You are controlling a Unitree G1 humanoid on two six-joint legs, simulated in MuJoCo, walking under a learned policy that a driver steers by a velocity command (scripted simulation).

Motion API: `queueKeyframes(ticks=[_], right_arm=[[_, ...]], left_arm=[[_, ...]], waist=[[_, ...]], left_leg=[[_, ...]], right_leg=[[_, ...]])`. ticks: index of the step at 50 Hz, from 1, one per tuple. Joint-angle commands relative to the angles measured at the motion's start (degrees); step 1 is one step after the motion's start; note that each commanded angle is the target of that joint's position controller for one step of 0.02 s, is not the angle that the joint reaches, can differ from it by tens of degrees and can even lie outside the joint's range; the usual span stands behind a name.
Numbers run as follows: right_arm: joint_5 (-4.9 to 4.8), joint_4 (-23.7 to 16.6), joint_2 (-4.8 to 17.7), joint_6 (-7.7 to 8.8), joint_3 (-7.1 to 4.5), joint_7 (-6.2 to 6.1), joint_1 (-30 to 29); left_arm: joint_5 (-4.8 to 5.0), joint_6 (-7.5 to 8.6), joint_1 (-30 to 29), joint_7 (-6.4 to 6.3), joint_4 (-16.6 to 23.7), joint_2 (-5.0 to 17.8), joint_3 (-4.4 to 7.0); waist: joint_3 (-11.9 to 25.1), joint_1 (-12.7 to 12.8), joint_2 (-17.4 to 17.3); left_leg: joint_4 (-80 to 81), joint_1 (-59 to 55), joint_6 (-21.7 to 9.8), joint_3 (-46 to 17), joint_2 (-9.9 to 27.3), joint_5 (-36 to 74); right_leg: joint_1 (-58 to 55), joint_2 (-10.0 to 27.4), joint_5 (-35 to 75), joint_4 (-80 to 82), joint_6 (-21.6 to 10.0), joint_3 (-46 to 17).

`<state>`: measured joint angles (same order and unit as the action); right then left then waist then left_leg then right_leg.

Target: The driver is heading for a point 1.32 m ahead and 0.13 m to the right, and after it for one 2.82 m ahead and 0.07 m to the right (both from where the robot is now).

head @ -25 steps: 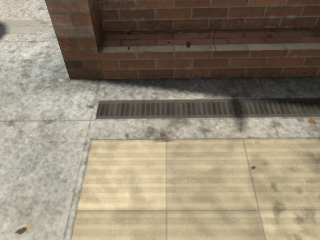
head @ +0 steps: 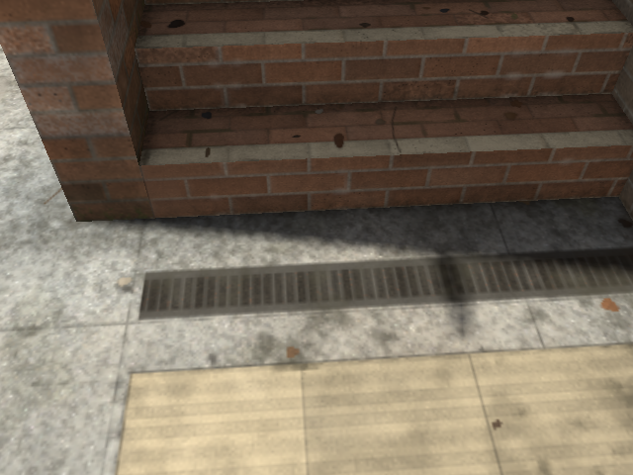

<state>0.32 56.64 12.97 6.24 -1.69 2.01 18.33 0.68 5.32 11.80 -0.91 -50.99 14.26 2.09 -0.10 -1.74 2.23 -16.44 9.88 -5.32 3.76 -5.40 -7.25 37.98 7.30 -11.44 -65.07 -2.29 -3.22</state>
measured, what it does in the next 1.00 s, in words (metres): walks ahead: right foot, then left foot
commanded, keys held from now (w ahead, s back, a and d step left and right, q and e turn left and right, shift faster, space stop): w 1.00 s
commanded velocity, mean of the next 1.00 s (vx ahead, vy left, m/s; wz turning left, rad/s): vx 0.50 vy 0.00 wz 0.00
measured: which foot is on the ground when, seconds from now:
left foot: down 0.00-0.32, up 0.34-0.84, down 0.86-1.00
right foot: up 0.00-0.28, down 0.30-0.86, up 0.88-1.00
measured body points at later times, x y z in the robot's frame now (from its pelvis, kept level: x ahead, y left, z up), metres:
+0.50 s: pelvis +0.28 -0.08 +0.00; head +0.29 -0.10 +0.45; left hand +0.33 +0.18 -0.12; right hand +0.37 -0.35 -0.13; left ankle +0.29 +0.08 -0.66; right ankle +0.29 -0.16 -0.74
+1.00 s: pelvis +0.55 -0.02 -0.01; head +0.58 +0.00 +0.44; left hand +0.60 +0.25 -0.15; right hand +0.65 -0.29 -0.12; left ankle +0.60 +0.07 -0.74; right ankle +0.47 -0.16 -0.66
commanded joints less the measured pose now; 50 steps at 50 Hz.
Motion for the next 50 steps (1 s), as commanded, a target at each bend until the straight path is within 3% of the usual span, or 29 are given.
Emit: queueKeyframes(ticks=[1, 5, 10, 12, 13, 14, 15, 16, 17, 18, 19, 20, 21, 23, 25, 31, 34, 35, 37, 40, 41, 42, 43, 44, 45, 46, 47, 48, 50], right_arm=[[-0.09, -3.17, 7.57, 1.02, -1.2, -1.12, -2.36], [-1.01, -2.16, 9.17, 0.26, -1.46, -1.97, 2.34], [-1.52, -0.24, 9.72, -0.96, -1.81, -2.12, 6.52], [-1.55, -0.16, 10.42, -1.58, -2.15, -2.25, 5.95], [-1.5, -0.42, 10.82, -1.89, -2.24, -2.28, 4.76], [-1.21, -0.76, 10.0, -2.21, -1.89, -2.25, 3.8], [-0.12, -2.29, 7.83, -2.13, -0.81, -2.2, 3.49], [0.06, -3.44, 0.88, -0.81, 1.31, -1.67, 9.34], [-0.91, -2.56, 4.14, 0.76, 0.74, -1.36, 8.8], [-2.53, -4.2, 9.45, 1.51, -0.69, -1.12, 3.29], [-2.51, -5.22, 9.56, 1.53, -0.77, -1.36, -0.41], [-1.65, -5.52, 8.7, 1.1, -0.95, -1.74, -2.27], [-1.11, -5.5, 7.81, 0.24, -1.24, -2.05, -1.63], [-1.26, -4.63, 5.06, -1.2, -1.11, -2.2, 0.91], [-0.96, -5.66, 5.18, -1.71, -1.38, -2.39, -1.22], [-0.77, -9.73, 3.94, -1.22, -1.23, -1.78, -14.46], [-1.17, -11.24, 3.91, -0.97, -0.98, -1.16, -19.68], [-0.6, -11.77, 4.13, -0.99, -0.72, -0.99, -21.06], [-0.56, -13.34, 4.79, -0.71, -0.65, -0.58, -23.12], [-0.79, -13.67, 6.9, -0.15, -1.28, 0.02, -19.98], [-0.78, -12.5, 8.4, 0.0, -2.1, -0.03, -15.13], [-0.84, -9.47, 10.77, -0.04, -3.47, -0.29, -5.47], [0.01, -6.71, 15.35, -0.32, -4.83, -0.87, 6.26], [0.67, -6.25, 19.68, -0.37, -5.43, -0.78, 8.22], [3.88, -5.86, 14.25, -1.42, -4.62, -1.77, 8.38], [3.05, -6.63, 11.64, -1.38, -3.67, -2.1, 1.76], [2.27, -7.14, 9.05, -1.07, -3.08, -1.86, -1.99], [1.5, -6.72, 7.63, -0.98, -2.48, -1.85, -2.99], [0.77, -5.59, 6.98, -0.4, -2.02, -1.67, -2.72]], left_arm=[[-0.71, -0.2, 1.9, -0.38, 2.43, 2.6, 0.75], [-0.16, 0.46, -7.44, 0.35, 4.86, 1.62, 0.35], [0.59, 0.99, -14.38, 2.1, 7.74, 2.5, 0.16], [0.6, 1.51, -12.89, 2.67, 8.03, 3.79, 0.57], [0.54, 1.74, -9.57, 2.74, 7.34, 4.9, 1.17], [0.44, 1.88, -1.84, 2.56, 4.99, 7.04, 2.46], [-0.14, 1.99, 8.95, 2.14, 2.6, 11.25, 3.83], [-1.14, 1.53, 15.96, 2.08, 1.18, 17.73, 5.38], [-1.06, 1.51, 16.94, 2.24, 0.99, 12.85, 4.02], [-0.73, 1.59, 11.48, 2.2, 1.9, 9.66, 2.9], [-0.6, 1.45, 5.94, 2.19, 3.32, 7.69, 2.18], [-0.69, 1.36, 2.17, 2.47, 3.94, 5.95, 1.6], [-1.01, 1.49, 0.48, 2.7, 3.96, 4.72, 1.2], [-0.87, 1.72, 2.16, 3.01, 2.28, 4.36, 1.26], [-0.93, 1.86, 4.19, 2.64, 0.98, 6.04, 1.73], [-0.43, 0.95, 8.88, 1.03, -1.25, 7.44, 1.92], [0.01, 0.58, 12.06, 0.81, -2.93, 7.96, 2.08], [0.11, 0.23, 12.54, 0.76, -3.33, 8.45, 2.22], [0.09, -0.26, 11.9, 0.45, -3.39, 9.3, 2.62], [0.37, -0.92, 10.58, 0.18, -3.5, 10.2, 3.08], [0.28, -1.21, 9.46, 0.22, -3.26, 10.57, 3.14], [-0.06, -1.49, 8.67, 0.32, -2.82, 9.57, 2.68], [-0.91, -1.36, 8.83, 0.45, -1.1, 7.5, 1.69], [-0.86, 0.37, 16.09, 1.35, -0.43, -1.05, -0.73], [-2.75, 0.35, 13.66, 1.25, -2.56, 7.35, 1.44], [-2.4, 0.72, 9.02, 1.72, -1.62, 7.1, 1.57], [-2.57, 0.92, 6.2, 1.89, -0.96, 5.97, 1.17], [-3.18, 0.21, 6.49, 1.95, -1.41, 5.44, 1.27], [-3.83, -1.65, 8.75, 2.52, -2.22, 4.06, 0.88]], waist=[[-3.14, 2.67, -4.25], [-3.1, -0.73, -4.35], [-4.68, -2.76, -5.21], [-3.78, -1.16, -6.03], [-2.0, 1.08, -6.62], [2.45, 4.94, -6.06], [11.06, 9.35, -2.14], [19.16, 8.04, 12.73], [22.52, 8.89, 12.28], [13.45, 7.68, 8.21], [8.68, 5.99, 3.97], [4.78, 4.37, 0.83], [2.94, 2.36, 1.61], [2.21, 0.65, 1.92], [0.6, 0.41, 1.25], [-2.21, 3.61, 1.14], [-3.98, 5.42, 1.08], [-4.75, 5.65, 0.89], [-5.25, 5.66, 1.16], [-2.61, 2.96, 2.3], [0.73, 0.15, 2.8], [6.5, -4.23, 1.91], [14.87, -7.69, -4.93], [22.31, -2.6, -19.35], [18.05, -4.61, -10.02], [9.26, -1.85, -9.17], [4.64, -0.53, -5.72], [2.1, 1.16, -6.71], [2.83, 3.18, -7.43]], left_leg=[[11.66, 6.12, -9.78, -11.82, 16.01, 4.22], [10.65, 1.11, -7.21, -9.08, 15.12, 5.01], [6.45, -8.39, -6.42, -10.32, 18.83, 3.56], [3.22, -10.86, -5.49, -11.08, 20.15, 6.84], [-0.61, -10.88, -4.68, -10.4, 19.64, 13.96], [-9.75, -9.62, -3.35, -7.99, 16.76, 23.19], [-26.25, -0.58, -1.33, -5.0, 13.73, 20.33], [-49.35, 23.81, 3.44, -0.84, 3.52, -4.17], [-58.32, 31.69, 2.97, -9.59, 3.08, -23.87], [-61.13, 36.58, 1.85, -10.02, 6.76, -20.26], [-59.1, 35.17, 1.66, -8.41, 10.05, -14.57], [-55.17, 32.72, 2.07, -7.61, 11.91, -10.63], [-51.81, 28.9, 2.32, -7.8, 13.51, -8.04], [-49.28, 25.38, 2.85, -6.96, 13.45, -5.79], [-45.52, 28.3, 3.53, -6.75, 13.65, -2.05], [-25.0, 30.58, 4.23, -5.2, 12.25, 12.59], [-18.96, 30.4, 3.95, -4.21, 10.98, 13.44], [-17.56, 30.98, 3.88, -4.2, 10.84, 13.12], [-15.6, 30.6, 3.3, -4.41, 10.68, 10.1], [-13.31, 23.47, 1.13, -2.83, 8.57, 3.47], [-12.59, 16.04, 0.01, -1.01, 6.56, 2.48], [-12.22, 3.2, -1.6, -0.09, 5.31, 3.23], [-13.3, -15.66, -5.36, -12.38, 15.98, 3.13], [-5.19, -33.83, -15.59, -42.75, 29.28, -7.16], [0.15, -28.32, -11.7, -41.48, 28.69, -9.11], [0.39, -19.91, -9.78, -32.82, 25.43, -9.56], [2.41, -11.82, -7.97, -26.91, 23.07, -3.88], [3.57, -5.99, -6.17, -21.96, 20.73, 2.75], [5.25, -0.7, -5.91, -16.5, 18.84, 9.85]], right_leg=[[1.09, 2.39, 9.31, 8.23, 1.53, -0.09], [-0.91, -0.28, 17.63, 24.78, 2.0, 2.17], [-0.54, -1.89, 12.31, 33.31, 0.83, 2.44], [-4.02, -2.9, 7.67, 35.66, -0.79, 3.0], [-9.33, -4.37, 6.11, 36.86, -1.78, 4.3], [-19.46, -6.28, 5.8, 38.05, -3.26, 5.72], [-36.78, -0.4, 6.74, 36.34, -6.79, -0.91], [-59.22, 13.94, 1.16, 40.27, -16.1, -26.6], [-61.11, 16.37, -3.21, 47.82, -17.86, -39.87], [-53.95, 14.5, -3.25, 48.09, -14.4, -31.32], [-45.42, 12.05, 1.21, 49.02, -12.43, -22.75], [-37.68, 9.4, 5.35, 51.26, -11.44, -17.01], [-32.48, 7.05, 7.86, 53.38, -10.37, -12.61], [-28.54, 5.19, 12.22, 55.81, -10.59, -8.29], [-28.67, 4.92, 17.11, 56.96, -11.12, -5.56], [-31.88, 3.6, 16.1, 58.73, -9.22, -0.88], [-35.55, 4.57, 13.6, 58.44, -9.0, -0.61], [-36.98, 5.1, 13.62, 57.95, -8.69, -0.42], [-39.62, 6.5, 15.06, 56.11, -8.47, -0.73], [-42.7, 7.55, 27.18, 49.97, -7.07, -0.6], [-42.47, 6.35, 36.62, 43.79, -6.24, 0.51], [-39.0, 3.19, 40.47, 32.36, -4.85, 2.64], [-25.61, -0.83, 23.55, 12.75, -3.0, 5.16], [-2.05, -12.55, -19.18, -6.34, 0.47, 1.54], [1.86, -9.72, -19.86, -8.22, -1.64, -2.13], [2.44, -6.02, -12.87, -6.76, -2.49, -0.77], [0.01, -3.62, -8.22, -2.5, -2.21, -0.15], [-3.79, -2.31, -6.96, 0.49, -1.68, 0.11], [-9.87, -2.18, -6.31, 2.56, -0.5, 1.62]])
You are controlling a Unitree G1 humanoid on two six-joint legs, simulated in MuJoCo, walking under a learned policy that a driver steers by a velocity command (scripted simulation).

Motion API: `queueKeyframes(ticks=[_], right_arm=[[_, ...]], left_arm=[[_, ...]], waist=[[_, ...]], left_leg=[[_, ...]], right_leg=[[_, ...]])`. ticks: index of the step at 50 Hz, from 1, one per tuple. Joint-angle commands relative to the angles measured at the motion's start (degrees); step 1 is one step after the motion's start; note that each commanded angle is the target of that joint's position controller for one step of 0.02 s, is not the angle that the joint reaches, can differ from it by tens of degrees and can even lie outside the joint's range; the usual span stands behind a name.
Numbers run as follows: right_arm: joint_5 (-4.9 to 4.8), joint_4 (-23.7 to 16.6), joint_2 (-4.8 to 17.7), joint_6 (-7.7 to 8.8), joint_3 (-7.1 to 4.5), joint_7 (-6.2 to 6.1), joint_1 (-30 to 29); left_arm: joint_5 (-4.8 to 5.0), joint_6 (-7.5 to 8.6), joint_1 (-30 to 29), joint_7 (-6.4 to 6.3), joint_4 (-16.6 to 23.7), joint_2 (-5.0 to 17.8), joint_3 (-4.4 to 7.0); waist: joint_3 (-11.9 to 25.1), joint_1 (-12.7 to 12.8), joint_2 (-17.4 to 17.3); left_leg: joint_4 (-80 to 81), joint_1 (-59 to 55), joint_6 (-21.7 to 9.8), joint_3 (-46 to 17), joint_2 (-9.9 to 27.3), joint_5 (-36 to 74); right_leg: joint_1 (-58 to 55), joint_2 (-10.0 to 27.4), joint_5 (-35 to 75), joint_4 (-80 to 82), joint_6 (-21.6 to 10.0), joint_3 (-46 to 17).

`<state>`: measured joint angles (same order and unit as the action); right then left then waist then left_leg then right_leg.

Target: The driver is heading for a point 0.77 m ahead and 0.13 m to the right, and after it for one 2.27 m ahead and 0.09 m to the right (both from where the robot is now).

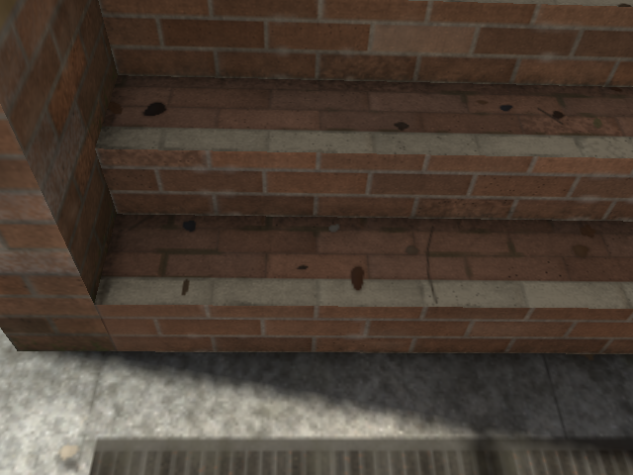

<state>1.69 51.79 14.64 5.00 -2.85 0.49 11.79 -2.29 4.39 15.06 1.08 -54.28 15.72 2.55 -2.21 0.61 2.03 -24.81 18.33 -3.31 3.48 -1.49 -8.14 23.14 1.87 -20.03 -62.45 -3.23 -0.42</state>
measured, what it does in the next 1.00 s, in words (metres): walks ahead: right foot, then left foot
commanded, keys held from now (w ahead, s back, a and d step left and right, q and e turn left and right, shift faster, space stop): w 0.92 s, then w+e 0.08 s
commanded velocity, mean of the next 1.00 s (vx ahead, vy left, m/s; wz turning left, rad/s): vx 0.50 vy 0.00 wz -0.01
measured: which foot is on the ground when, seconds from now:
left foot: down 0.00-0.36, up 0.38-0.84, down 0.86-1.00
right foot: up 0.00-0.34, down 0.36-0.86, up 0.88-1.00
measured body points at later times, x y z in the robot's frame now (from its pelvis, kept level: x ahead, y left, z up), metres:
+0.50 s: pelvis +0.26 -0.06 +0.00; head +0.29 -0.07 +0.45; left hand +0.38 +0.20 -0.12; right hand +0.29 -0.32 -0.15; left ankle +0.16 +0.07 -0.65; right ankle +0.30 -0.13 -0.74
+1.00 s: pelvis +0.45 -0.03 +0.00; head +0.46 -0.02 +0.45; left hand +0.50 +0.20 -0.15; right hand +0.50 -0.29 -0.13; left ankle +0.49 +0.04 -0.74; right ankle +0.38 -0.16 -0.64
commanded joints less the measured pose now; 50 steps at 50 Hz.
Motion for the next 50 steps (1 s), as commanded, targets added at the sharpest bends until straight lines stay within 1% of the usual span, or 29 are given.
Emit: queueKeyframes(ticks=[1, 3, 6, 13, 16, 17, 18, 19, 20, 21, 22, 23, 24, 26, 27, 29, 31, 34, 37, 39, 40, 42, 43, 44, 45, 46, 47, 49, 50], right_arm=[[-0.91, -0.06, 5.91, 1.23, -1.04, -0.05, 4.7], [-1.19, 1.17, 7.0, 1.55, -1.35, 0.01, 6.13], [-1.1, 2.51, 6.39, 1.13, -1.24, 0.64, 8.29], [-0.65, 4.44, 7.64, 1.25, -1.79, 0.09, 11.45], [-0.47, 4.25, 8.11, 0.92, -2.36, -1.28, 10.73], [-0.48, 4.24, 7.99, 0.64, -2.32, -1.28, 10.27], [-0.69, 4.76, 6.38, 0.6, -1.68, -1.35, 11.81], [-1.48, 2.51, 3.74, 0.83, -0.6, -1.29, 11.27], [-1.73, 1.4, 0.89, 0.83, -0.18, -0.86, 13.82], [0.08, 3.15, 5.38, 0.44, -1.24, -1.45, 11.24], [-0.21, 3.4, 4.16, 0.46, -1.17, -1.26, 10.35], [-0.19, 3.71, 3.24, 0.47, -1.06, -1.1, 9.77], [0.02, 3.82, 2.15, -0.05, -0.87, -1.09, 8.79], [0.11, 3.88, 1.4, -0.82, -0.71, -0.3, 8.73], [0.6, 4.21, 0.54, -1.05, -0.41, 0.04, 8.56], [0.78, 3.28, 1.02, -1.47, -0.38, 0.98, 4.59], [0.77, 1.83, 0.65, -1.58, -0.07, 1.26, -0.54], [0.32, 0.13, 0.55, -1.53, 0.46, 1.08, -6.93], [-0.4, -0.74, -0.74, -1.62, 1.38, 0.44, -9.98], [-0.75, 0.92, -1.26, -1.86, 1.68, -0.77, -4.41], [-0.41, 1.29, 0.42, -1.78, 1.0, -1.5, -2.35], [0.79, 4.27, 0.96, -0.6, 0.39, -2.99, 7.16], [2.29, 5.58, 5.12, 0.15, -0.79, -3.71, 14.66], [1.44, 6.93, 14.06, 0.16, -3.19, -4.17, 18.91], [-0.13, 6.81, 10.79, -0.09, -3.01, -3.6, 16.19], [-0.51, 4.9, 6.75, 0.07, -2.04, -2.92, 10.39], [-0.54, 3.57, 2.91, 0.23, -0.95, -2.59, 5.36], [-0.26, 3.13, 0.88, 0.78, -0.12, -3.05, 4.53], [-0.5, 3.84, 0.65, 1.0, 0.04, -3.15, 6.91]], left_arm=[[-0.77, -1.17, 5.11, 0.73, 1.37, 2.05, 0.22], [-0.63, -1.68, 1.05, 1.03, 2.88, 1.79, -0.04], [-0.57, -1.43, -6.11, 1.65, 5.08, 1.84, -0.22], [0.4, -0.74, -17.26, 1.64, 9.06, 2.14, -0.6], [0.48, 0.22, -15.04, 0.91, 8.81, 2.67, -0.21], [0.24, 0.71, -9.79, 0.52, 7.05, 2.86, 0.13], [-0.04, 1.34, 0.31, -0.11, 3.57, 4.05, 0.76], [-1.1, 1.97, 8.39, -1.0, 2.36, 9.41, 2.19], [-0.61, 1.5, 11.61, -0.83, 0.66, 15.77, 4.14], [0.53, 1.21, 7.45, -0.38, 1.74, 11.75, 3.23], [1.47, 1.2, 3.29, -0.03, 2.52, 7.3, 2.03], [1.56, 1.25, 0.81, 0.06, 2.6, 4.4, 1.21], [1.43, 1.5, 0.14, -0.05, 2.14, 2.59, 0.62], [1.35, 2.41, 0.88, -0.26, 1.01, 2.03, 0.07], [1.14, 2.59, 2.1, -0.22, 0.1, 3.24, 0.52], [1.8, 2.82, 2.1, -0.57, -0.55, 4.32, 0.74], [1.79, 2.55, 3.76, -0.55, -1.63, 3.29, 0.33], [1.75, 2.4, 5.46, -0.86, -2.83, 3.75, 0.36], [1.76, 2.16, 6.34, -0.76, -3.62, 3.44, 0.15], [1.11, 1.86, 8.95, -0.85, -4.77, 2.35, 0.15], [1.84, 1.85, 7.58, -0.96, -4.63, 2.72, 0.03], [2.85, 1.75, 4.83, -1.19, -3.66, 3.93, 0.17], [3.25, 2.17, 2.9, -1.47, -2.1, 2.67, -0.37], [2.98, 1.97, 10.09, -1.04, -0.74, -3.86, -1.79], [1.2, 0.69, 8.02, -0.91, -1.9, 0.28, -0.72], [0.5, 0.39, 5.54, -0.25, -1.35, 0.5, -0.37], [0.45, 0.28, 3.53, 0.14, -1.09, 0.03, -0.2], [0.11, -1.4, 4.45, 0.24, -1.94, -0.78, 0.13], [-0.4, -2.21, 7.18, 0.11, -2.64, -2.54, -0.13]], waist=[[4.72, 1.19, -7.18], [2.6, 0.96, -7.26], [-0.41, -0.84, -6.49], [-1.83, -3.49, -6.39], [-0.78, -1.99, -5.6], [2.05, 0.28, -4.56], [7.55, 3.59, -3.55], [14.09, 6.27, 3.55], [16.5, 4.91, 17.45], [11.11, 3.23, 7.65], [6.46, 0.9, 2.64], [4.17, -0.5, 0.06], [2.39, -1.11, 0.93], [3.57, -2.16, 2.77], [5.06, -2.69, 2.08], [4.69, -2.53, 2.24], [2.81, -1.22, 2.18], [0.07, 0.24, 2.58], [0.4, 0.58, 2.5], [2.9, -0.72, 4.85], [2.96, -2.11, 3.79], [6.17, -7.08, -1.51], [8.15, -10.05, -6.21], [9.85, -5.34, -20.44], [7.59, -5.28, -10.54], [3.57, -2.97, -6.91], [1.08, -1.31, -5.45], [1.18, 0.54, -6.51], [4.0, 0.96, -6.46]], left_leg=[[14.43, -8.74, -8.43, -14.65, 14.52, 11.86], [17.04, -8.58, -9.08, -12.66, 14.16, 8.86], [19.25, -9.22, -8.46, -10.22, 12.98, 5.25], [17.22, -15.63, -6.46, -7.99, 13.88, 8.83], [10.05, -19.42, -5.05, -7.68, 15.08, 20.4], [2.5, -19.28, -4.45, -5.99, 13.45, 27.98], [-8.83, -15.88, -3.57, -3.35, 9.95, 29.17], [-24.83, -2.67, -1.71, -0.5, 5.87, 14.64], [-41.48, 15.37, -0.62, 1.15, -2.84, -18.96], [-46.75, 19.65, -2.64, -4.8, 1.25, -18.49], [-45.25, 18.45, -3.35, -5.37, 3.61, -13.78], [-42.0, 16.71, -2.92, -5.17, 5.26, -10.5], [-39.66, 15.24, -2.18, -4.71, 6.07, -9.63], [-37.89, 11.29, -1.07, -3.99, 6.17, -7.0], [-37.33, 11.16, -0.62, -3.58, 5.98, -5.69], [-34.61, 12.59, 0.84, -2.7, 6.26, -3.14], [-29.16, 14.23, 2.0, -1.47, 6.46, -1.0], [-18.76, 13.0, 2.66, -0.71, 6.17, 2.41], [-10.83, 7.99, 2.22, 1.26, 3.93, 2.16], [-11.47, 2.02, 0.64, 1.23, 3.39, 0.58], [-10.8, -0.35, -0.02, 2.49, 1.57, -1.84], [-0.89, -12.29, -1.59, 2.4, 0.67, -0.36], [5.14, -20.69, -3.51, -8.68, 9.94, -1.62], [9.5, -28.67, -11.92, -31.01, 26.14, 9.44], [9.8, -23.71, -13.59, -32.66, 25.25, 3.71], [11.64, -17.1, -12.26, -27.64, 22.53, -4.04], [14.99, -11.16, -9.7, -22.35, 20.02, -8.51], [15.04, -6.43, -7.81, -14.09, 17.13, 3.67], [12.69, -6.71, -8.36, -12.12, 17.38, 10.98]], right_leg=[[5.15, 3.47, 3.07, 1.08, 0.79, -0.59], [8.29, 4.57, 6.75, 5.06, 1.59, 0.35], [10.95, 5.21, 13.71, 14.58, 2.84, 1.41], [7.3, 2.89, 16.67, 30.07, 2.14, 2.92], [3.29, 0.64, 12.51, 33.23, -0.15, 3.59], [-3.42, -1.29, 12.33, 36.22, -1.11, 4.91], [-15.58, -1.55, 13.25, 38.19, -3.0, 4.53], [-30.12, 10.98, 7.45, 39.76, -6.57, -9.72], [-39.0, 22.42, 8.07, 46.77, -13.28, -31.9], [-33.6, 20.77, 10.8, 47.17, -12.03, -29.94], [-27.2, 18.17, 14.84, 47.4, -10.18, -22.51], [-22.84, 15.39, 18.85, 48.85, -8.22, -17.26], [-20.17, 13.54, 24.46, 49.96, -7.13, -13.29], [-17.62, 11.32, 34.93, 50.66, -6.59, -8.09], [-18.38, 11.1, 38.5, 50.29, -6.98, -6.6], [-18.55, 10.21, 37.17, 51.33, -7.39, -4.42], [-18.52, 9.7, 33.22, 52.75, -7.66, -3.38], [-17.86, 9.06, 30.48, 54.2, -7.55, -2.57], [-18.64, 7.41, 38.11, 51.55, -6.57, -0.06], [-17.92, 8.84, 40.2, 47.51, -7.15, -1.0], [-17.51, 8.66, 43.31, 44.36, -7.08, -1.17], [-15.43, 5.74, 48.42, 30.43, -5.32, 0.35], [-7.24, 2.77, 32.8, 18.56, -3.51, 1.66], [7.99, -6.7, -4.99, 2.51, -1.19, 5.01], [12.38, -4.15, -9.66, -6.17, -1.28, -1.53], [13.23, -2.11, -4.51, -7.81, -1.57, -3.83], [12.2, -0.31, 0.7, -6.76, -1.47, -4.73], [9.23, -0.57, 4.13, -13.1, 0.68, -2.48], [8.95, -1.93, 4.58, -21.43, 0.81, -1.25]])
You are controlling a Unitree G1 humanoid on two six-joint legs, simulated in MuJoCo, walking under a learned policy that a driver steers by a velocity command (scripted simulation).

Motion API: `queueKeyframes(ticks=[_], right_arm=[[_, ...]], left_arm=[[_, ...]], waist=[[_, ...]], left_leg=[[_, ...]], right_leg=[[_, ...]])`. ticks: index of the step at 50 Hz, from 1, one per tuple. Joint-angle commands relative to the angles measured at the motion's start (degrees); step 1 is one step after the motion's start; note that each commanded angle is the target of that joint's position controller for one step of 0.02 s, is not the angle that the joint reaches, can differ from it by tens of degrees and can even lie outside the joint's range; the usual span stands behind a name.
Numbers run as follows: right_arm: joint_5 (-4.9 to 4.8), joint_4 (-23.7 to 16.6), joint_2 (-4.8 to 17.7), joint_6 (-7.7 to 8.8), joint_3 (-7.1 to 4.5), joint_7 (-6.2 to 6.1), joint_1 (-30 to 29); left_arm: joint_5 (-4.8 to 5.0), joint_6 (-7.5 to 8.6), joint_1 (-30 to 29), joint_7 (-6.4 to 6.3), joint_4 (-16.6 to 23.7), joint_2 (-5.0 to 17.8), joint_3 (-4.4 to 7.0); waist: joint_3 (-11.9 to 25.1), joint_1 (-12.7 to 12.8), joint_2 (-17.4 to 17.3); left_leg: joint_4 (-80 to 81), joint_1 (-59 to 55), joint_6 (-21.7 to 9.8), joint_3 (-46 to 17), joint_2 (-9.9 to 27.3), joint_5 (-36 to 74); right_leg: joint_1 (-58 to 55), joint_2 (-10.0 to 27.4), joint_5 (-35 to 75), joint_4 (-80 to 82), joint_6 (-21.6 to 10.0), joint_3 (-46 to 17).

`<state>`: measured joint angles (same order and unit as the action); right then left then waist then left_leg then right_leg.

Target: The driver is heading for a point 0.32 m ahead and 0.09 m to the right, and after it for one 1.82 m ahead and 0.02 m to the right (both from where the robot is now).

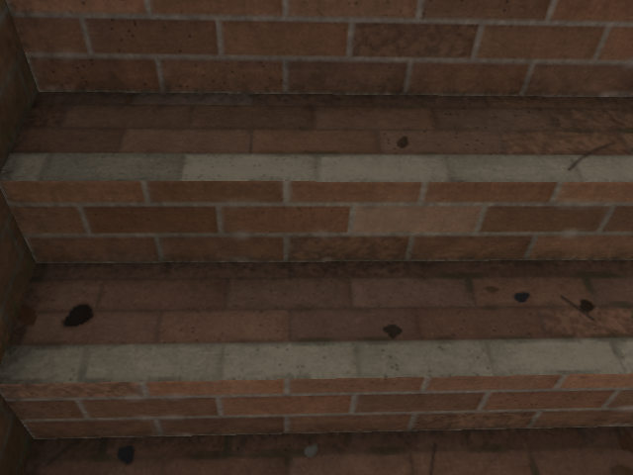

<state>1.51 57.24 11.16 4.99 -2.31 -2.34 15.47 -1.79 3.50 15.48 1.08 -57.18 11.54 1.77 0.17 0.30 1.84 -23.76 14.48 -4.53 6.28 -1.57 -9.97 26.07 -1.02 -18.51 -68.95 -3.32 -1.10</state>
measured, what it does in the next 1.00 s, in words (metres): climbs: right foot 0.20 m higher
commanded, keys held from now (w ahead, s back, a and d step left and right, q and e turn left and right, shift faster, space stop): w+e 0.42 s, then w+q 0.58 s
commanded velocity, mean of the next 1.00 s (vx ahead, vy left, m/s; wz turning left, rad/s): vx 0.50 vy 0.00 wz -0.06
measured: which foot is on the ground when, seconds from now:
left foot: down 0.00-0.54, up 0.56-1.00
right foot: up 0.00-0.52, down 0.54-1.00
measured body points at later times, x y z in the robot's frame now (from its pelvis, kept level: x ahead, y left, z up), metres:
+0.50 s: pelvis +0.19 -0.12 -0.01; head +0.25 -0.13 +0.44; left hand +0.53 -0.04 -0.05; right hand -0.01 -0.30 -0.13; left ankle +0.03 +0.07 -0.74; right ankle +0.32 -0.28 -0.50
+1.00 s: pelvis +0.42 -0.26 +0.20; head +0.42 -0.29 +0.65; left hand +0.40 -0.05 +0.06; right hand +0.55 -0.48 +0.06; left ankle +0.50 -0.12 -0.17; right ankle +0.36 -0.30 -0.54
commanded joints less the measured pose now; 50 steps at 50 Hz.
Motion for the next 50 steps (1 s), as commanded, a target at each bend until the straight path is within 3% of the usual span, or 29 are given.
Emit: queueKeyframes(ticks=[1, 8, 10, 13, 15, 16, 19, 21, 23, 24, 25, 26, 27, 28, 29, 30, 31, 32, 33, 34, 37, 38, 39, 40, 41, 43, 46, 48, 50], right_arm=[[-0.24, -1.07, 4.64, 1.22, -0.53, -0.21, 4.78], [-0.91, 1.51, 4.71, 1.9, 0.27, 0.01, 13.51], [-0.7, 2.09, 6.23, 2.75, -0.4, -0.38, 16.15], [1.15, 2.48, 6.34, 3.44, -0.68, -0.48, 18.06], [1.3, 3.33, 5.25, 3.64, -0.79, -0.46, 19.81], [2.06, 4.49, 6.25, 3.83, -1.19, -0.97, 21.7], [2.05, 5.0, 6.69, 3.94, -0.97, -0.54, 19.42], [2.03, 6.35, 8.05, 3.91, -1.07, 0.27, 19.32], [0.46, 7.77, 5.85, 1.94, -0.14, 0.39, 17.76], [-0.81, 5.13, 6.56, 0.6, 0.04, 0.5, 12.43], [-3.26, 3.33, 7.1, 0.38, 0.26, 0.95, 10.47], [-3.61, 0.45, 11.31, 1.55, -0.2, 1.74, 11.47], [-5.33, -0.88, 19.94, 3.24, -2.75, 3.69, 7.7], [-8.06, -4.13, 20.38, 5.1, -4.02, 6.14, 4.81], [-6.7, -7.06, 11.65, 5.26, -2.66, 7.48, 6.58], [-3.1, -5.3, 6.77, 3.91, -2.48, 6.01, 10.87], [-2.1, -7.68, 2.26, 1.99, -2.35, 4.73, 9.79], [-0.88, -10.08, 0.09, 0.78, -1.72, 3.72, 5.55], [0.99, -10.66, -1.97, -0.39, -1.13, 2.59, 3.51], [0.94, -10.82, -3.43, -1.2, -0.56, 2.04, 4.45], [0.23, -14.03, -8.03, -2.69, 1.48, 0.86, 0.3], [-4.13, -11.37, 0.96, -1.47, 0.89, 7.08, -1.6], [-4.78, -10.5, 3.12, -0.23, -0.66, 8.72, 0.74], [-4.71, -9.64, 2.87, -0.14, 0.06, 10.0, 0.83], [-4.61, -9.25, 2.54, -0.21, 0.19, 10.46, 0.72], [-3.14, -9.14, 2.23, -0.39, 1.14, 9.77, -0.54], [-3.19, -11.68, 3.88, -1.45, 1.22, 9.09, -9.2], [-3.14, -13.06, 3.98, -2.65, 2.04, 8.48, -17.03], [-4.52, -13.84, 2.71, -3.93, 2.97, 6.16, -21.47]], left_arm=[[-0.83, -1.77, 6.61, -0.1, 0.62, 0.92, 0.72], [-1.53, -4.17, -9.47, -1.13, 9.67, -1.12, 0.8], [-1.56, -4.6, -9.92, -1.89, 11.28, -0.4, 1.24], [-1.03, -4.85, -13.91, -3.6, 13.93, -1.21, 1.77], [-1.16, -5.01, -20.52, -4.16, 18.33, -2.1, 1.72], [-2.18, -4.7, -24.98, -4.07, 21.37, -3.31, 1.07], [-1.69, -4.18, -30.57, -3.66, 25.52, -4.11, 0.24], [-0.23, -3.92, -33.23, -4.32, 28.94, -6.21, -0.88], [0.35, -3.77, -39.2, -3.32, 35.98, -7.96, -3.15], [0.74, -4.22, -33.36, -1.64, 35.06, -7.49, -3.95], [1.98, -4.52, -27.46, -0.96, 33.56, -8.22, -4.74], [1.91, -4.35, -10.14, -0.75, 27.36, -3.38, -1.86], [1.49, -4.14, 5.79, -0.9, 24.1, 1.5, 0.57], [1.43, -3.49, 13.25, -1.67, 20.42, 7.45, 2.92], [0.43, -2.97, 14.33, -2.74, 17.33, 19.55, 5.96], [0.06, -3.08, 6.0, -2.41, 18.42, 17.66, 6.29], [-0.17, -3.2, -1.39, -1.79, 16.6, 15.09, 4.97], [0.1, -3.0, -5.98, -1.41, 13.77, 8.77, 3.26], [0.45, -2.56, -8.18, -1.54, 11.26, 2.17, 1.55], [-0.21, -2.54, -9.01, -1.29, 9.24, -2.55, 0.22], [-0.31, 0.86, -2.24, -0.43, 2.89, -3.59, -0.15], [-6.0, -0.22, -1.07, 2.91, 3.98, -3.37, -1.95], [-4.95, -0.31, -4.8, 3.99, 5.05, 1.19, -0.3], [-4.5, -0.85, -7.31, 4.08, 4.69, 2.82, 0.14], [-4.72, -1.03, -2.45, 4.3, 1.61, 2.75, -0.36], [-4.65, -0.23, 1.72, 4.17, -2.71, 1.03, -2.33], [-4.76, 1.74, 3.4, 3.48, -2.76, 2.72, -3.06], [-5.72, 1.9, 10.16, 3.05, -3.74, 2.6, -3.56], [-7.21, 1.19, 19.52, 4.28, -6.39, 2.0, -4.65]], waist=[[1.94, 1.48, -4.72], [-2.6, -1.8, -5.16], [-2.8, -1.46, -5.46], [-4.93, -3.01, -9.71], [-8.24, -3.94, -7.5], [-9.16, -4.81, -5.47], [-10.45, -4.4, -4.66], [-10.66, -4.31, -6.09], [-11.52, -3.51, -6.23], [-7.71, -0.57, -4.38], [0.89, 1.37, -8.83], [13.33, 6.58, -13.26], [23.95, 15.61, -18.56], [30.24, 18.52, -8.59], [40.49, 13.69, 18.62], [40.92, 8.89, 10.41], [29.98, 1.37, 5.67], [16.68, -1.72, 0.29], [5.82, -3.37, 0.44], [2.62, -5.33, 3.45], [-0.86, -5.99, 1.82], [-2.1, -2.0, -1.63], [-1.12, -3.8, -0.61], [1.85, -4.88, 2.59], [1.55, -4.52, -0.31], [0.33, -5.95, -2.42], [5.3, -6.01, -0.77], [5.12, -1.2, 3.5], [3.82, 3.25, 5.14]], left_leg=[[10.52, -2.5, -7.27, -12.51, 17.42, 15.07], [10.04, -6.25, -6.96, -9.52, 19.29, 3.08], [10.41, -8.61, -6.34, -9.08, 20.02, -0.82], [14.36, -15.53, -9.38, -12.47, 24.88, -6.77], [16.5, -22.65, -9.03, -12.48, 26.92, -10.2], [17.74, -27.96, -7.93, -11.65, 27.61, -13.51], [19.73, -25.49, -4.21, -4.57, 25.06, -11.17], [21.05, -27.97, -4.07, -1.55, 26.74, -1.89], [25.72, -20.65, -2.09, 3.72, 20.71, 6.84], [29.79, -10.08, -3.91, 8.25, 17.07, 16.04], [27.44, -2.68, -5.88, 6.96, 16.7, 43.86], [13.1, -3.97, -6.0, 5.58, 17.95, 87.03], [-6.67, -8.15, -3.75, 4.41, 17.24, 101.96], [-30.32, 6.49, 1.71, -1.46, 10.37, 73.16], [-64.26, 14.78, 4.38, -11.06, -5.48, -4.73], [-79.94, 15.5, 3.57, -25.03, -4.56, -0.91], [-84.16, 19.72, 3.71, -19.61, -0.7, 3.25], [-82.65, 23.34, 3.18, -12.7, 3.43, 8.35], [-82.61, 27.97, 2.03, -12.7, 4.42, 11.5], [-88.14, 30.3, 1.23, -12.3, 3.04, 10.71], [-94.83, 43.42, -1.55, -15.51, 1.39, 10.94], [-93.48, 48.42, -10.22, -27.44, -1.42, 21.1], [-91.61, 48.35, -10.5, -25.37, -1.87, 20.46], [-107.52, 51.57, -11.49, -22.2, -4.59, 17.98], [-117.44, 60.75, -13.12, -23.34, -6.32, 17.02], [-125.12, 74.41, -14.69, -24.79, -6.22, 15.95], [-110.53, 66.79, -11.39, -12.18, -2.72, 21.88], [-103.0, 68.15, -9.58, -7.23, -0.72, 18.36], [-98.09, 81.26, -10.39, -10.59, -0.2, 14.8]], right_leg=[[8.31, 1.14, 3.67, -19.14, 1.12, -0.97], [31.05, 1.49, 9.04, -30.84, 1.46, -2.38], [35.08, 1.93, 6.37, -30.96, 1.7, -3.26], [47.11, 2.46, -3.05, -44.13, 1.54, -3.37], [59.33, 3.61, -10.9, -50.11, 0.17, -5.88], [65.13, 3.88, -15.07, -51.85, -0.72, -6.13], [65.14, 4.42, -19.1, -45.32, -1.56, -1.99], [70.49, 5.56, -23.53, -50.14, -3.32, -1.11], [61.3, 8.25, -23.79, -33.1, -4.84, 2.87], [40.08, 8.24, -13.1, -15.19, -5.12, 10.39], [12.54, 6.61, -3.81, -5.28, -6.88, 11.0], [-7.63, -2.75, -1.43, -10.54, -6.74, 14.93], [-19.75, -3.79, 2.52, -0.03, -7.69, 9.26], [-35.04, 4.22, 7.07, 17.51, -9.63, -13.45], [-40.66, 24.49, 26.98, 39.65, -9.34, -42.99], [-32.4, 22.73, 11.98, 41.11, -3.99, -43.58], [-20.67, 22.71, -3.85, 42.76, -3.68, -39.52], [-9.96, 20.16, -12.07, 41.43, -3.57, -33.37], [-0.86, 17.35, -12.54, 37.38, -3.43, -24.82], [4.1, 15.63, -14.96, 38.16, -3.44, -19.74], [2.22, 15.99, -6.23, 41.43, -1.09, -11.04], [6.82, 14.89, 1.25, 44.73, 1.42, -12.86], [6.47, 15.87, 3.55, 47.25, 1.14, -7.85], [5.24, 16.18, 6.9, 48.3, -2.02, -6.38], [-0.96, 17.17, 5.26, 49.2, -3.01, -6.17], [-10.16, 17.64, 3.39, 48.89, -0.69, -4.03], [-5.97, 10.57, 7.32, 51.48, 3.29, 9.12], [-10.34, 11.07, 10.56, 55.33, 1.6, 10.8], [-26.34, 16.33, 17.94, 56.18, 0.57, 6.77]])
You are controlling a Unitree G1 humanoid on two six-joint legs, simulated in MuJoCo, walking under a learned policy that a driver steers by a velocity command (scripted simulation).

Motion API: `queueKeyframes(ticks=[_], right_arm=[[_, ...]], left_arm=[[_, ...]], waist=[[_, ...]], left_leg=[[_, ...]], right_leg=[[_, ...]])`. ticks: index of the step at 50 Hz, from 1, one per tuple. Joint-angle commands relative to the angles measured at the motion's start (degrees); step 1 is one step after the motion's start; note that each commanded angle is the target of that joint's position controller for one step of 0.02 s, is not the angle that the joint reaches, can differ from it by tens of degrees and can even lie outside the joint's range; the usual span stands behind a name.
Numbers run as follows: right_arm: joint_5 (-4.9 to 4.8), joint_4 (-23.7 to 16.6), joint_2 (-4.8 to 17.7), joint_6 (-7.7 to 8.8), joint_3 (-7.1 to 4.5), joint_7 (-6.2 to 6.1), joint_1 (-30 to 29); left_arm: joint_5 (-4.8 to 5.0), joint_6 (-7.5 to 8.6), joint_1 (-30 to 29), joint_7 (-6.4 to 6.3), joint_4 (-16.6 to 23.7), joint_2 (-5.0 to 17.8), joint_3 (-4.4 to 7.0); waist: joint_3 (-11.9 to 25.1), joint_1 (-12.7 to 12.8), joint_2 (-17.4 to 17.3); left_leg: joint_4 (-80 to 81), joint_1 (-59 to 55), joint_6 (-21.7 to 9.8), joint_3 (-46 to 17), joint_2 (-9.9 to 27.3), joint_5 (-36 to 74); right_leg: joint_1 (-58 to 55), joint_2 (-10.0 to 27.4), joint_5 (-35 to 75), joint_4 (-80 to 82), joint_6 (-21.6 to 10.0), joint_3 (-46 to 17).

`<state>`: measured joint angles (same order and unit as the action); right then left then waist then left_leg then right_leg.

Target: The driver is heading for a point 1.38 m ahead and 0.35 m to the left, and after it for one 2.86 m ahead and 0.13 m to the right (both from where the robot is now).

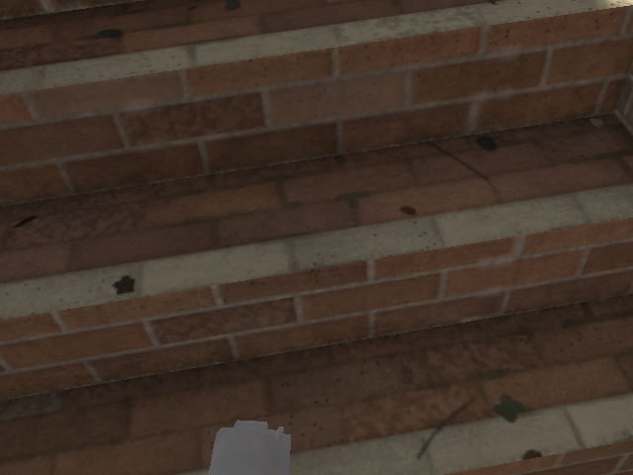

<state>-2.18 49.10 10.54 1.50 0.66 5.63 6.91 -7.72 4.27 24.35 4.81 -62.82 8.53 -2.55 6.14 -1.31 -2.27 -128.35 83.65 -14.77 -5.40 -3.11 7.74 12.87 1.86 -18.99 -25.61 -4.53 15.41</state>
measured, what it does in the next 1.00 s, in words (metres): climbs, turning left: left foot 0.20 m higher, then right foot 0.20 m higher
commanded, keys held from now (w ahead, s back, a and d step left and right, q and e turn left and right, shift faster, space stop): w+q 0.68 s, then w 0.32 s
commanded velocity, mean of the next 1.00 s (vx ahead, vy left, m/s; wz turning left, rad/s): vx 0.50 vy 0.00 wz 0.49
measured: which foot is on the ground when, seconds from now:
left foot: up 0.00-0.14, down 0.16-0.58, up 0.60-1.00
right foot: down 0.00-0.24, up 0.26-0.54, down 0.56-1.00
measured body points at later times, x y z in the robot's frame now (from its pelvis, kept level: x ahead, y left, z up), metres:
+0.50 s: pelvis +0.25 +0.00 +0.18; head +0.24 -0.03 +0.63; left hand +0.48 +0.24 +0.16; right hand +0.18 -0.21 +0.02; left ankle +0.16 +0.10 -0.54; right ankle +0.41 -0.12 -0.28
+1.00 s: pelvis +0.48 +0.05 +0.40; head +0.47 +0.03 +0.85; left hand +0.28 +0.12 +0.25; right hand +0.77 +0.01 +0.31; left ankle +0.53 +0.24 -0.01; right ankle +0.45 -0.12 -0.34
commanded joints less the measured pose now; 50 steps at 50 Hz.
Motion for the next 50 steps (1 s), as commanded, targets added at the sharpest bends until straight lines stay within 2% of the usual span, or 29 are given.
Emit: queueKeyframes(ticks=[1, 4, 5, 7, 9, 10, 11, 12, 13, 14, 16, 17, 18, 19, 21, 23, 24, 26, 28, 29, 30, 31, 32, 33, 34, 36, 42, 46, 50], right_arm=[[-0.44, -6.57, 2.65, -1.11, 0.34, -2.47, -14.23], [0.97, -10.17, 3.37, -5.0, 0.79, -1.89, -19.67], [1.29, -11.04, 4.15, -6.03, 0.32, 0.13, -17.33], [2.18, -10.61, 4.48, -7.42, 0.8, 1.78, -8.77], [2.14, -10.46, 5.73, -7.95, 0.53, 1.0, -3.26], [1.44, -7.28, 7.61, -8.64, -0.03, -0.33, 4.15], [4.91, -2.17, 6.34, -4.04, -1.39, -3.89, 9.07], [5.17, 0.71, 6.56, -3.15, -2.03, -6.29, 14.48], [5.65, -0.66, 11.14, -2.93, -4.02, -9.0, 7.07], [8.57, 5.04, 7.88, -4.02, -0.56, -4.38, 31.62], [6.42, 10.21, 6.67, -1.33, -1.36, -0.26, 24.56], [4.21, 11.43, 6.08, 1.48, -1.05, -0.12, 20.79], [6.01, 14.74, 2.63, 2.41, 0.29, 0.4, 21.51], [7.48, 11.76, 0.54, 3.27, 0.54, 0.91, 10.86], [6.89, 11.08, 1.75, 3.93, -0.3, -0.44, 9.35], [8.95, 11.29, 5.23, 3.75, -0.83, -0.47, 13.59], [7.76, 8.78, 8.59, 4.52, -1.95, -0.64, 12.54], [3.21, 9.3, 14.82, 4.9, -4.09, 1.18, 16.97], [0.49, 5.39, 18.11, 6.7, -5.96, 2.23, 9.77], [3.76, 4.63, 11.55, 7.28, -5.69, 2.64, 11.36], [8.38, 6.21, 0.72, 6.07, -2.68, 3.48, 19.36], [6.6, 12.05, 2.87, 4.33, -4.4, 3.6, 16.16], [3.35, 10.29, 2.1, 4.16, -4.04, 3.13, 12.51], [2.96, 10.66, 1.69, 3.74, -3.55, 1.56, 13.66], [3.73, 9.86, 2.48, 3.41, -3.58, 0.67, 12.4], [3.82, 7.77, 0.37, 2.15, -2.27, 0.55, 9.81], [3.02, 1.51, 2.86, -0.33, -0.08, 0.48, 0.01], [3.18, -6.05, 0.64, -1.34, 2.49, -2.86, -12.51], [3.68, -14.28, 1.91, -3.68, 3.71, -2.59, -27.31]], left_arm=[[-2.17, 0.04, 13.81, 1.36, -2.1, 5.74, -0.82], [0.86, -1.0, 1.46, 5.26, -0.79, 9.67, -0.8], [3.22, 1.15, -2.26, 4.66, 1.18, 14.67, 0.52], [4.69, 2.96, 0.26, 3.62, 0.02, 22.53, 2.61], [3.82, 1.3, -2.96, 4.29, 0.73, 23.39, 3.92], [1.17, 0.32, -2.67, 5.07, 1.58, 21.76, 3.58], [13.06, 0.12, -8.65, -3.67, 11.96, 16.5, 5.41], [11.2, 0.84, -12.74, -5.53, 15.34, 15.78, 4.55], [7.79, 2.5, -20.15, -4.34, 19.56, 10.11, 3.81], [1.62, -3.19, -13.54, 2.24, 11.67, 7.93, 2.79], [3.75, -3.81, -17.07, 2.53, 18.34, 7.45, 3.32], [2.03, -2.65, -20.52, 1.59, 22.92, 5.87, 2.09], [1.46, -2.23, -23.45, 0.92, 24.2, 4.59, 0.53], [3.99, -1.81, -24.18, -1.09, 24.5, 5.69, 0.61], [4.86, -1.65, -28.61, -2.97, 25.84, 7.41, 0.3], [5.05, -2.02, -35.89, -3.75, 31.23, 7.62, -0.71], [6.25, -2.14, -40.72, -4.32, 33.62, 9.54, -0.52], [8.11, -3.72, -47.65, -2.16, 38.23, 4.43, -1.32], [7.27, -3.86, -21.54, -2.19, 28.21, 12.85, 1.96], [6.87, -3.55, -4.55, -2.72, 22.01, 17.62, 4.47], [5.02, -4.25, 7.69, -3.38, 17.6, 21.56, 5.75], [2.8, -4.39, 6.66, -2.28, 16.63, 21.46, 5.88], [5.59, -2.68, 0.31, -2.18, 13.8, 19.39, 5.74], [7.07, -2.01, -7.08, -1.91, 13.06, 13.75, 4.84], [7.15, -1.95, -9.93, -2.22, 10.41, 5.57, 2.99], [7.08, -0.92, -15.28, -3.04, 8.62, -2.14, 0.93], [2.2, 2.29, -10.53, -1.29, 6.4, 4.31, 2.76], [-0.61, 2.87, 8.64, -0.91, -2.64, 2.03, 0.88], [-1.48, 2.47, 14.41, 1.11, -6.49, 1.71, -0.23]], waist=[[-1.14, 5.22, 10.9], [-0.83, -2.64, 11.91], [2.67, -7.0, 13.69], [5.64, -9.23, 16.48], [4.27, -9.91, 18.79], [9.53, -9.56, 16.07], [14.95, -7.78, 10.98], [13.12, -9.25, 4.32], [11.02, -7.3, -14.01], [1.31, -16.79, -9.62], [-2.84, -5.68, -1.05], [-4.24, -1.63, 0.56], [-3.76, 1.03, 3.27], [-5.41, 5.97, 4.67], [-5.37, 4.47, -2.73], [-1.03, 4.16, 9.43], [1.2, 2.64, 6.78], [0.11, 6.0, -5.22], [9.74, 13.39, -5.23], [22.64, 14.0, 7.94], [29.84, 14.5, 25.44], [13.82, 16.46, 23.24], [-1.17, 10.61, 18.86], [-4.21, 5.74, 15.05], [-1.51, 3.63, 3.37], [0.41, -0.68, 4.43], [-0.96, 0.37, 7.41], [-6.92, 6.18, 3.35], [-5.94, 6.71, 4.84]], left_leg=[[7.05, 16.31, -0.29, 0.73, 1.02, -4.89], [27.84, -4.03, -1.69, 13.48, 3.18, -21.77], [30.35, -19.79, 1.01, 20.73, 0.39, -23.43], [41.94, -24.09, 3.64, 20.5, -4.68, -29.18], [60.45, -27.39, 4.35, 21.19, -8.9, -31.94], [61.37, -36.72, 2.32, 13.45, -9.5, -28.93], [62.88, -56.51, 1.22, 11.04, -11.36, -42.6], [72.96, -64.91, -0.03, 1.86, -9.76, -41.06], [92.98, -66.38, -8.45, -29.51, 0.05, -44.37], [98.66, -65.49, -10.05, -42.02, 5.43, -18.43], [93.22, -70.89, -5.19, -32.64, 7.21, -3.87], [92.96, -71.57, -4.17, -27.05, 7.23, -4.81], [93.28, -70.09, -3.67, -23.49, 7.06, -6.71], [100.33, -56.67, -0.78, -17.14, 6.09, -17.3], [106.47, -43.98, 0.32, -20.2, 3.82, -32.67], [106.69, -42.6, 4.32, -17.93, 1.1, -30.76], [109.09, -39.54, 4.43, -14.85, -0.13, -24.84], [124.85, -22.66, -5.42, -21.45, 8.82, 11.24], [105.9, -59.48, -1.59, -15.18, 11.83, 75.23], [82.57, -52.82, 1.49, -13.72, 7.14, 71.52], [64.22, -36.23, 4.45, -13.1, -3.87, 11.73], [28.99, -26.15, 5.64, -17.5, -6.23, -4.82], [21.46, -14.94, 3.84, -12.45, -3.9, -4.09], [20.73, -14.76, 1.9, -10.8, -2.05, -0.26], [21.49, -16.94, 0.71, -11.49, -1.31, -0.41], [19.91, -17.11, 1.27, -10.26, 1.41, -5.82], [10.73, -14.38, 2.01, 3.5, 5.54, -13.14], [5.93, 20.86, -2.82, -3.92, 7.28, -20.01], [21.01, 15.06, -3.53, 8.35, 15.16, -13.17]], right_leg=[[-19.93, 15.28, 26.66, 12.44, 0.96, -10.85], [-7.42, 18.04, 61.95, 16.38, -3.53, -3.22], [-1.04, 17.75, 102.8, 15.28, -5.3, -0.42], [-15.74, 20.65, 135.81, 6.96, -6.85, -0.58], [-23.31, 21.91, 141.57, -0.37, -9.14, -3.61], [-18.52, 19.51, 145.74, -9.79, -7.91, -4.84], [-10.57, 13.22, 117.48, -22.61, -5.33, 0.72], [4.12, 12.29, 88.36, -34.49, -6.08, -2.1], [22.62, -2.62, 29.16, -64.12, -1.75, -7.22], [44.28, -11.03, 26.71, -96.84, -7.55, -30.55], [64.74, -12.38, 12.39, -104.32, -9.52, -36.11], [69.66, -10.14, 3.58, -104.82, -8.43, -33.23], [72.44, -6.36, 2.77, -105.26, -10.12, -28.29], [63.13, -2.48, -0.55, -96.06, -10.41, -23.1], [60.45, -4.31, -12.11, -110.27, -8.44, -22.99], [53.34, -0.56, -2.36, -85.19, -7.02, -20.6], [46.1, 0.54, -1.12, -75.49, -4.75, -17.73], [12.09, -4.85, -17.39, -65.11, 4.18, -6.02], [17.62, -8.07, -3.04, -42.84, 0.81, -10.65], [-2.22, -0.61, 16.74, -35.94, -8.98, -32.91], [-17.74, 13.7, 8.37, -12.02, -21.2, -68.17], [-2.83, 16.32, -28.85, -0.09, -19.71, -83.03], [6.1, 13.34, -42.89, -0.27, -13.72, -69.12], [12.64, 12.68, -35.28, -5.6, -12.14, -56.58], [13.49, 12.14, -26.18, -7.81, -9.97, -47.98], [15.48, 9.2, -16.47, -3.64, -7.8, -39.61], [16.93, 10.28, -4.71, 11.63, -8.27, -22.69], [-14.37, 17.2, -3.49, 13.47, -9.41, -27.76], [-8.62, 16.39, -0.77, 22.98, -8.33, -18.22]])
Velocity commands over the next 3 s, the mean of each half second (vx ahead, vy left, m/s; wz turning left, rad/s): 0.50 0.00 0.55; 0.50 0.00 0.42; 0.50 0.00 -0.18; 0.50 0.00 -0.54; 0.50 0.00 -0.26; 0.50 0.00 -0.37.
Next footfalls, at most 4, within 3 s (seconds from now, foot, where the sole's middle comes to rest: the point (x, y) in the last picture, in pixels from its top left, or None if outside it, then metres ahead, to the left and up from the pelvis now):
0.16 left None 0.20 0.10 -0.58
0.56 right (414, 405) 0.49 -0.10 -0.38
1.14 left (127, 258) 0.65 0.31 -0.18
1.62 right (193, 45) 0.89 0.19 0.02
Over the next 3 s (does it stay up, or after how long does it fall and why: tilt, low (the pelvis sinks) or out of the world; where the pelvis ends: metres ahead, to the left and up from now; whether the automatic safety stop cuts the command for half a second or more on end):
stays up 1.37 0.27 1.17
